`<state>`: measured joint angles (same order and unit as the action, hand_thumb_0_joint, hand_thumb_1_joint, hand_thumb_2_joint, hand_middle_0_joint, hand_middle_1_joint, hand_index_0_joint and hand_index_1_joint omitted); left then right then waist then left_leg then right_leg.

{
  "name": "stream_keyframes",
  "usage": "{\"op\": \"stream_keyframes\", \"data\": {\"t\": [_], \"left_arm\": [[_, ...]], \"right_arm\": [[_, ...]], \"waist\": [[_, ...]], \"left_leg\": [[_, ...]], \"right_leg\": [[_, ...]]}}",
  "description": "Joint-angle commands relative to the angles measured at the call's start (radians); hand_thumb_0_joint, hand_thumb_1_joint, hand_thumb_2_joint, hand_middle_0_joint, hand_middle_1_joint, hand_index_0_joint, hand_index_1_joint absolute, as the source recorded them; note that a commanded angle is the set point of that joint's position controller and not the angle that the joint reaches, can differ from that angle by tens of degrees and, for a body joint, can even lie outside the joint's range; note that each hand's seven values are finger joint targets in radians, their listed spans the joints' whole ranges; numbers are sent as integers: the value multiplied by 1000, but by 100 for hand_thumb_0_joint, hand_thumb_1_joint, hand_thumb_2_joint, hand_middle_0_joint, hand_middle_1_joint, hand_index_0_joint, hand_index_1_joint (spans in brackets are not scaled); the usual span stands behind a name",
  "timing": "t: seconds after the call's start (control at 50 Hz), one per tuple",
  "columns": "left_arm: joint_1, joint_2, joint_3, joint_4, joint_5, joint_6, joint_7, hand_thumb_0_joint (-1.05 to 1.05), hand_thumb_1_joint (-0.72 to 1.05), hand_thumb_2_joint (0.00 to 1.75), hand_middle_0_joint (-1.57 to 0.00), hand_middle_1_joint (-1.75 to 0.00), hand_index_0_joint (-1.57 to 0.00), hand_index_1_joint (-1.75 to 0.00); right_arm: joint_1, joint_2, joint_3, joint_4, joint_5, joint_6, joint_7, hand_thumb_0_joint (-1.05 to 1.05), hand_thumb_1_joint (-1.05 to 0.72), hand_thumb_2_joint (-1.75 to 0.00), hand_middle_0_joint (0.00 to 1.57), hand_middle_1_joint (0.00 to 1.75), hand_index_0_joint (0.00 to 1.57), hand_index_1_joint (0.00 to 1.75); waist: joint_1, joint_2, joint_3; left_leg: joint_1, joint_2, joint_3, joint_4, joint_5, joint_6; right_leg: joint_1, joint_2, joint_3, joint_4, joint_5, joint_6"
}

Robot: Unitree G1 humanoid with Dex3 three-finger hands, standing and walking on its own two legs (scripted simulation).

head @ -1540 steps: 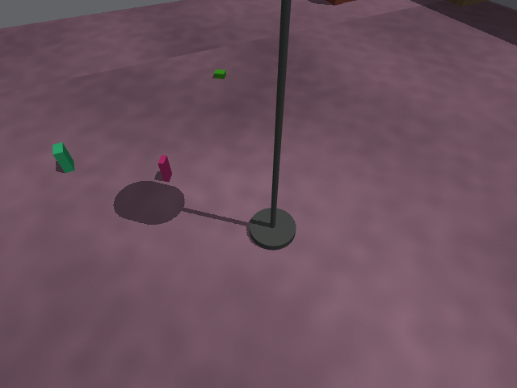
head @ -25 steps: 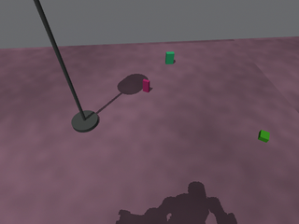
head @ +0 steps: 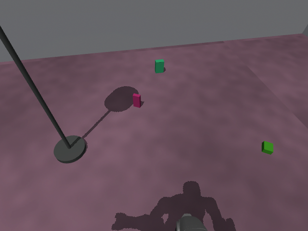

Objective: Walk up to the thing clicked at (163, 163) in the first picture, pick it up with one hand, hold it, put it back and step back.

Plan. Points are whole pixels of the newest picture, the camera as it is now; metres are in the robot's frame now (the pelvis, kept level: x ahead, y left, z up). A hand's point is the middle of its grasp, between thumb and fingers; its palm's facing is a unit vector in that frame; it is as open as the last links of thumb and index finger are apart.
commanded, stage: walk up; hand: left
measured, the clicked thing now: (136, 100) +1.27 +0.14 -0.71
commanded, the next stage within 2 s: none
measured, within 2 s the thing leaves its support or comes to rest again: neither
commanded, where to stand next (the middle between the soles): +0.90 -0.06 m, yaw +1 degrees
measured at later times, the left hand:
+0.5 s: hand (91, 179) +0.30 +0.22 -0.14, palm faces -0.01 -0.93 -0.37, open 7.4 cm
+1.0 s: hand (103, 122) +0.55 +0.22 -0.14, palm faces -0.08 -0.92 -0.38, open 7.4 cm
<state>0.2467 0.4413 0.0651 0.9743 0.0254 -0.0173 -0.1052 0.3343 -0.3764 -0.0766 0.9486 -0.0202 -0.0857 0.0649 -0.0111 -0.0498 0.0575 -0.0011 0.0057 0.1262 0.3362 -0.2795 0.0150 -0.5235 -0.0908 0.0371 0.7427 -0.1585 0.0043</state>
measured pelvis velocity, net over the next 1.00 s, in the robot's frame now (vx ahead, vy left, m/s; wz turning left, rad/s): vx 0.47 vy -0.06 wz -0.02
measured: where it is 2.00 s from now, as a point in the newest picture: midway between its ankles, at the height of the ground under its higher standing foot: (161, 149)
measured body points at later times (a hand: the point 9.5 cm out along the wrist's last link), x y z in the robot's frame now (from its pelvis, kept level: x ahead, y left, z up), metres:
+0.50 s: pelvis +0.25 -0.05 +0.00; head +0.27 -0.06 +0.45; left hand +0.30 +0.26 -0.11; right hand +0.34 -0.38 -0.11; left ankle +0.38 +0.10 -0.70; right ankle +0.20 -0.15 -0.74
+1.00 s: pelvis +0.47 -0.06 -0.01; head +0.48 -0.06 +0.44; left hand +0.55 +0.27 -0.11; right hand +0.51 -0.38 -0.12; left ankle +0.43 +0.09 -0.74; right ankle +0.59 -0.20 -0.73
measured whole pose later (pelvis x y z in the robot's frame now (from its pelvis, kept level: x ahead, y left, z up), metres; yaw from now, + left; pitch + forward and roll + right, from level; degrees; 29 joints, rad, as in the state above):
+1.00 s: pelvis +0.47 -0.06 -0.01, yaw -1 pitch -3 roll +2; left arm 0.27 0.44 0.06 0.88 0.01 -0.05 -0.08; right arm 0.34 -0.41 -0.05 0.85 -0.01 -0.07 0.06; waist -0.02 -0.02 0.08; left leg -0.11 0.05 0.10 0.51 -0.34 -0.01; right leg -0.45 -0.10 -0.01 0.65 -0.19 -0.01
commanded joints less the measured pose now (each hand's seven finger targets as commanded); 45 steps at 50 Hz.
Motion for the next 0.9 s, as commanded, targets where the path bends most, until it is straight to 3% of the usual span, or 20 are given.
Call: {"op": "stream_keyframes", "data": {"t": [0.0,0.06,0.1,0.12,0.14,0.16,0.18,0.22,0.28,0.4,0.48,0.54,0.58,0.6,0.62,0.64,0.66,0.72,0.78,0.88], "left_arm": [[-150,150,42,-127,-5,-37,-1,0,90,90,-20,-30,-20,-30],[-152,141,41,-125,-4,-47,10,0,90,90,-20,-30,-20,-30],[23,185,67,-76,-2,-57,29,0,90,90,-20,-30,-20,-30],[161,245,93,-47,2,-64,43,0,90,90,-20,-30,-20,-30],[221,325,115,-55,-2,-71,58,0,90,90,-20,-30,-20,-30],[198,346,117,-63,-19,-67,60,0,90,90,-20,-30,-20,-30],[161,330,113,-82,-34,-62,65,0,90,90,-20,-30,-20,-30],[76,256,86,-114,-40,-69,77,0,90,90,-20,-30,-20,-30],[33,203,64,-132,-36,-81,78,0,90,90,-20,-30,-20,-30],[29,228,71,-185,-17,-99,70,0,90,90,-20,-30,-20,-30],[40,234,66,-190,-12,-95,66,0,90,90,-20,-30,-20,-30],[30,252,67,-198,-16,-86,67,0,90,90,-20,-30,-20,-30],[70,193,40,-202,-19,-77,73,0,90,90,-20,-30,-20,-30],[114,128,20,-209,-30,-73,78,0,90,90,-20,-30,-20,-30],[157,106,16,-205,-41,-66,78,0,90,90,-20,-30,-20,-30],[131,220,39,-187,-31,-55,93,0,90,90,-20,-30,-20,-30],[94,235,32,-182,-28,-59,96,0,90,90,-20,-30,-20,-30],[133,185,30,-142,-42,-55,76,0,90,90,-20,-30,-20,-30],[153,165,32,-137,-36,-42,56,0,90,90,-20,-30,-20,-30],[23,157,41,-181,-16,-50,30,0,90,90,-20,-30,-20,-30]], "right_arm": [[-48,-303,-77,-105,8,-23,-27,0,-90,-90,20,30,20,30],[-15,-298,-73,-115,5,-10,-35,0,-90,-90,20,30,20,30],[-7,-268,-60,-133,5,-3,-39,0,-90,-90,20,30,20,30],[44,-219,-38,-140,8,-2,-39,0,-90,-90,20,30,20,30],[78,-144,-9,-167,22,-2,-36,0,-90,-90,20,30,20,30],[35,-254,-34,-149,23,5,-46,0,-90,-90,20,30,20,30],[-10,-282,-39,-141,16,3,-51,0,-90,-90,20,30,20,30],[-12,-239,-34,-115,36,2,-47,0,-90,-90,20,30,20,30],[23,-208,-29,-105,22,17,-28,0,-90,-90,20,30,20,30],[-112,-204,-39,-154,5,24,5,0,-90,-90,20,30,20,30],[-170,-192,-41,-171,0,7,15,0,-90,-90,20,30,20,30],[-112,-209,-54,-156,-4,1,12,0,-90,-90,20,30,20,30],[77,-273,-82,-101,-24,-9,-6,0,-90,-90,20,30,20,30],[174,-339,-103,-93,-40,-13,-21,0,-90,-90,20,30,20,30],[158,-384,-108,-127,-30,-16,-30,0,-90,-90,20,30,20,30],[122,-397,-114,-134,11,-13,-30,0,-90,-90,20,30,20,30],[77,-362,-106,-142,20,-9,-34,0,-90,-90,20,30,20,30],[-4,-268,-52,-163,32,-18,-44,0,-90,-90,20,30,20,30],[-39,-275,-54,-181,26,-25,-41,0,-90,-90,20,30,20,30],[-43,-311,-62,-196,13,-27,-32,0,-90,-90,20,30,20,30]], "waist": [[-21,156,72],[-25,143,13],[68,16,-122],[121,-119,-225],[126,-318,-257],[140,-229,-212],[133,-155,-143],[81,-62,-78],[29,-71,-13],[47,-50,61],[59,-51,26],[18,-8,-25],[-72,153,-137],[-107,332,-194],[-77,366,-196],[-86,254,-193],[-71,195,-130],[0,146,-27],[18,195,-22],[-6,219,23]], "left_leg": [[-94,252,-147,-159,-46,165],[-31,242,-110,-9,251,153],[-92,178,-36,318,421,105],[-250,118,-7,574,277,70],[-522,-25,-27,760,-196,24],[-625,-9,-96,849,-253,20],[-629,35,-148,915,-222,18],[-576,59,-226,898,-120,28],[-487,67,-197,778,-17,21],[-568,95,-151,462,80,-31],[-435,92,-98,281,187,-10],[-276,65,-61,205,185,25],[8,33,-74,180,83,73],[142,194,-322,102,-71,132],[234,405,-772,-13,-132,213],[190,451,-828,-41,-121,287],[119,433,-743,-41,-15,295],[-126,280,-318,-33,311,164],[-182,245,-208,-56,239,180],[-222,261,-186,-83,61,213]], "right_leg": [[29,-22,-54,-135,41,-18],[110,28,-111,-194,-13,-43],[420,79,-144,-267,-17,-70],[647,4,-21,-286,-112,-94],[809,-251,430,-380,-209,-171],[796,-325,620,-450,-182,-271],[698,-335,585,-454,-94,-300],[548,-240,291,-416,147,-246],[360,-147,107,-448,181,-200],[351,-160,43,-541,-12,-224],[364,-153,-15,-465,92,-194],[349,-160,-9,-356,110,-178],[249,-62,-88,1,214,-133],[82,27,-126,275,43,-91],[-136,174,-59,419,-375,-57],[-137,97,39,489,-390,-75],[-161,67,54,537,-344,-71],[-1,26,80,390,-206,-54],[48,9,17,261,-142,-18],[88,-29,-37,-29,-63,-7]]}}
